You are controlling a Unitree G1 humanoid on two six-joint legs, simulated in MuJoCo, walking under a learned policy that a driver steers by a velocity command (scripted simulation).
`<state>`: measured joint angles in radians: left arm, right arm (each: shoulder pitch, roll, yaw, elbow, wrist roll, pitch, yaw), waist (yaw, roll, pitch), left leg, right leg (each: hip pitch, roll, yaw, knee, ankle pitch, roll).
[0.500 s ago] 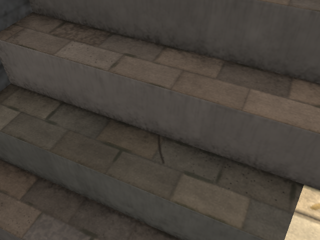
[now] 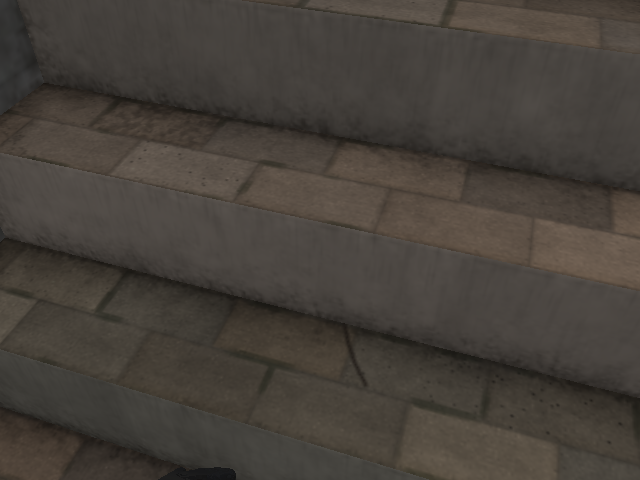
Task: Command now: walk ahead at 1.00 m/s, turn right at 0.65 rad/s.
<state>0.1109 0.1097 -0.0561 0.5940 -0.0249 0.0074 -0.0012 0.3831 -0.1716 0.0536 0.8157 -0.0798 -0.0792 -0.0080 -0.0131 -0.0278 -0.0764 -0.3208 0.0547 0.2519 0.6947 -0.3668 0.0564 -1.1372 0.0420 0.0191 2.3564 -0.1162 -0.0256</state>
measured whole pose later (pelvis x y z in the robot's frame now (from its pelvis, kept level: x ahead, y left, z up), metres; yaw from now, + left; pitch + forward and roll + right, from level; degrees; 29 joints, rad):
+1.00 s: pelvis +0.20 -0.21 +0.19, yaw -31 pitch +4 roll +4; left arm -0.05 0.09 -0.16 0.42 0.06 -0.11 -0.03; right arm 0.52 -0.21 -0.01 0.89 -0.02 -0.05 -0.04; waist -0.06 0.02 -0.14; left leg -0.45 -0.12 0.00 0.83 -0.46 0.09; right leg -1.01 -0.07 0.15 1.75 -0.25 -0.01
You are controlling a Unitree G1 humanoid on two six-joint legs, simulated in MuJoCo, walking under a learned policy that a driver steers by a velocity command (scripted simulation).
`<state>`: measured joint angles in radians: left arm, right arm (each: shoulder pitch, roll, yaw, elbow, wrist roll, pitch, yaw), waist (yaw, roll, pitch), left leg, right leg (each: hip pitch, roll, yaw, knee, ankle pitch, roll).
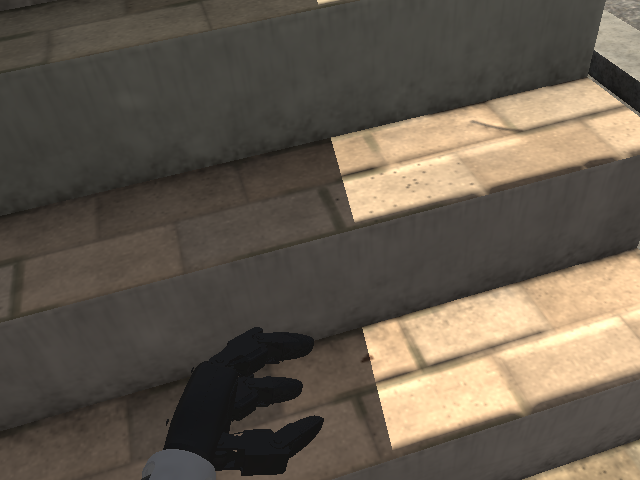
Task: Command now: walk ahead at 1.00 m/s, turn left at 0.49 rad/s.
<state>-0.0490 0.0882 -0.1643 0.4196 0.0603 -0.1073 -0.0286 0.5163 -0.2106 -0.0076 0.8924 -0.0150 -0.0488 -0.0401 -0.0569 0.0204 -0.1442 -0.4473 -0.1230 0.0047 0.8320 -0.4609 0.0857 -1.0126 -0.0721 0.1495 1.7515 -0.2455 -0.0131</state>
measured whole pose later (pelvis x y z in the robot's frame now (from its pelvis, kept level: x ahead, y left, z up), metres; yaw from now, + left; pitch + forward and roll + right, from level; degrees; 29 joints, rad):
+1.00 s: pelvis +0.31 -0.09 +0.25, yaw +46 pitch +3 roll -4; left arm 0.10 0.18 -0.07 0.45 0.03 0.01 0.05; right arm 0.19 -0.31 -0.03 0.52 0.05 0.09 -0.13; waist 0.02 0.07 -0.03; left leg -0.32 0.02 -0.43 0.58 -0.23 -0.10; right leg -0.89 0.05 0.07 1.73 -0.89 0.07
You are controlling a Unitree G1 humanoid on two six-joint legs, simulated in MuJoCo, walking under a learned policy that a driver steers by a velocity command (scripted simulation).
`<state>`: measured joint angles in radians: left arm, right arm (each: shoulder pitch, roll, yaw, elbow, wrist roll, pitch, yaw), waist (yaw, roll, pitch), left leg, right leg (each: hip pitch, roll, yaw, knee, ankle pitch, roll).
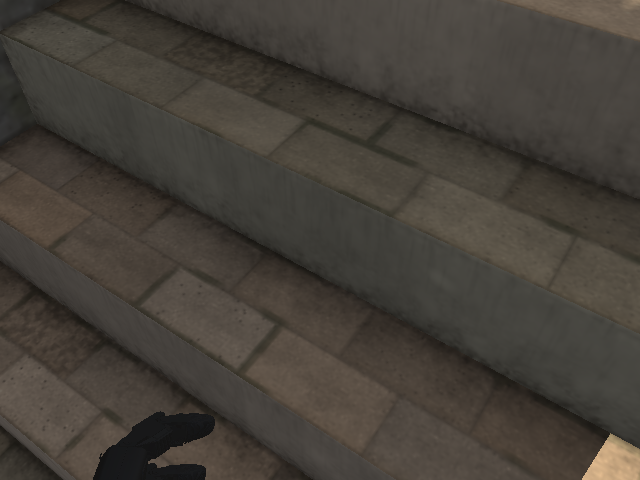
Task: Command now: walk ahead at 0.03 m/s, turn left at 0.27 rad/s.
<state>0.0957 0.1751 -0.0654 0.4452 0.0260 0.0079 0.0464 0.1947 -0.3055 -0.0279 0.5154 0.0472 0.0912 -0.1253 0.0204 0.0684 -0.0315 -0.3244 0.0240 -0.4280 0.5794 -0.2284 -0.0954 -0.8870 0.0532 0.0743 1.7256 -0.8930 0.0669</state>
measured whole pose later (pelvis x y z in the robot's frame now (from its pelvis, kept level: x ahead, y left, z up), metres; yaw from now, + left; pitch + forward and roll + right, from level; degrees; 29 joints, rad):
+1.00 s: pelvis -0.06 -0.10 +0.02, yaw +3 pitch +1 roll -3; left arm -0.01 0.00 -0.06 0.84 -0.01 0.07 0.08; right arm 0.43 -0.11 0.03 1.05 -0.05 0.12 0.00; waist -0.02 0.03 -0.01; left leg -0.22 0.07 0.07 0.31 -0.10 0.04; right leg -0.99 0.02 -0.04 1.72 -0.80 0.02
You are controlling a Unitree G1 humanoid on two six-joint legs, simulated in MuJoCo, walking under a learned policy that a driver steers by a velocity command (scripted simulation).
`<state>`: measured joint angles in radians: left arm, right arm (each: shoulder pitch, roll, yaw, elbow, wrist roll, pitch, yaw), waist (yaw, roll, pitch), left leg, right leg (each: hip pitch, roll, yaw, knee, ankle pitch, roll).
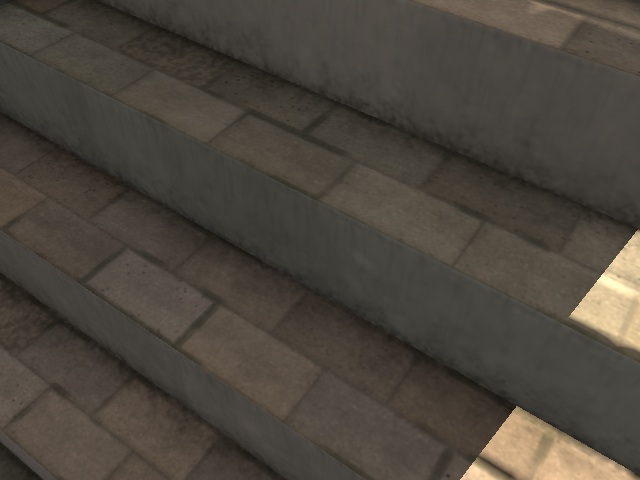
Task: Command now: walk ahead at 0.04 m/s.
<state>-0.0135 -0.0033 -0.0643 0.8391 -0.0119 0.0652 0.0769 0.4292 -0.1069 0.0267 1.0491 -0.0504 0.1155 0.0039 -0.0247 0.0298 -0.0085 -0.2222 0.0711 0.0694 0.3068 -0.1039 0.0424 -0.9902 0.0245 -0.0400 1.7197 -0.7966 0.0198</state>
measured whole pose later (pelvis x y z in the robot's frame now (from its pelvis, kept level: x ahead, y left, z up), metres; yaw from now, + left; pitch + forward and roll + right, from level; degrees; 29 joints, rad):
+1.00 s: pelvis -0.17 -0.19 +0.05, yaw -4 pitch +2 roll -2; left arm 0.25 0.12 -0.11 0.72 0.07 -0.12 0.00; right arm 0.10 -0.26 0.02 0.53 -0.02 -0.03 0.04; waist -0.01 0.06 -0.19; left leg -0.72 -0.09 0.11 1.69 -0.12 0.06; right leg -0.79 -0.03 -0.07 1.43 -0.88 -0.11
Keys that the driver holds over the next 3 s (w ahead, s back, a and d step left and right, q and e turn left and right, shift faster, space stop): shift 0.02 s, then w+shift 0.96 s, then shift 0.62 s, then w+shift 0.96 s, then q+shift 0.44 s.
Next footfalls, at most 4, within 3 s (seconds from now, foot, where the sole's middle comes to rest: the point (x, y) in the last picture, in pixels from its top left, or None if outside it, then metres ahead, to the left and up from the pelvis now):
0.18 right None -0.02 -0.14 -0.58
0.76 right None -0.10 -0.33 -0.57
1.14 left None -0.20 -0.18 -0.79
1.56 right None -0.05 -0.39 -0.56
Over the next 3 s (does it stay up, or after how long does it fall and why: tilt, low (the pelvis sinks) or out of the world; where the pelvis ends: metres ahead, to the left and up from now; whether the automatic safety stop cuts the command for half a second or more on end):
stays up -0.09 -0.28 0.18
